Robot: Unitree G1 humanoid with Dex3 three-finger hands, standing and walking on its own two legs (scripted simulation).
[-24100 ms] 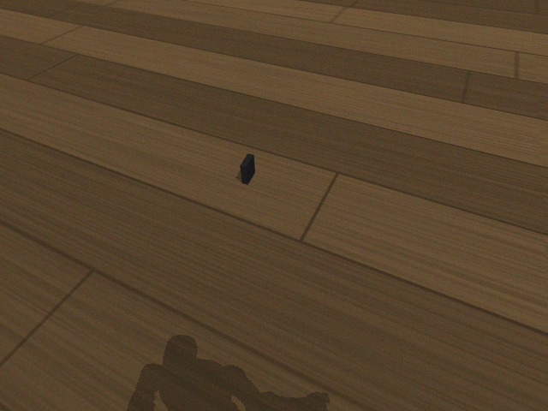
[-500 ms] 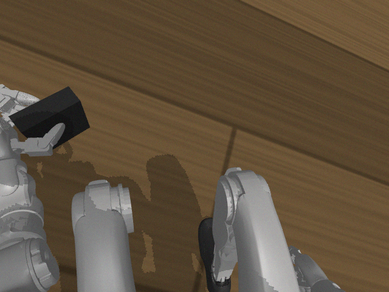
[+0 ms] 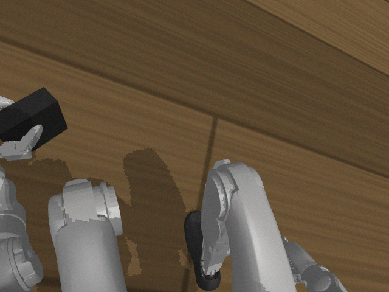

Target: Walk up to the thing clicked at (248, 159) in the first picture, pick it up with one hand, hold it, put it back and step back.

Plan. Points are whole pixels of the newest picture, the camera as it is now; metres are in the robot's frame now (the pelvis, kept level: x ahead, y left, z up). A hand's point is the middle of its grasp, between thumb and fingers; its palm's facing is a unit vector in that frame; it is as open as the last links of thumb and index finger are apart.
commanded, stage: lower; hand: left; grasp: from the side
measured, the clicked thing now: (32, 125) +0.44 +0.27 -0.14
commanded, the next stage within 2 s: loosen in 1.12 s
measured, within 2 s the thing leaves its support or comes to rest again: rests again in 1.42 s
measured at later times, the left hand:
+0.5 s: hand (21, 129) +0.44 +0.29 -0.16, palm faces +0.38 -0.92 -0.03, open 8.2 cm
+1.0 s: hand (23, 130) +0.44 +0.29 -0.19, palm faces +0.41 -0.91 -0.02, open 8.2 cm
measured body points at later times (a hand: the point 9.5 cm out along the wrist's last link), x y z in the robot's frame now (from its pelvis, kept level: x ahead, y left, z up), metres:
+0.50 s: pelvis -0.01 +0.01 -0.01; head +0.24 +0.16 +0.34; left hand +0.41 +0.34 -0.16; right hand +0.13 -0.26 -0.06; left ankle +0.08 +0.13 -0.26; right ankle +0.12 -0.12 -0.26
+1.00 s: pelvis -0.01 +0.01 -0.01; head +0.24 +0.18 +0.32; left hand +0.42 +0.34 -0.18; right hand +0.13 -0.25 -0.05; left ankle +0.08 +0.13 -0.26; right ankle +0.12 -0.12 -0.26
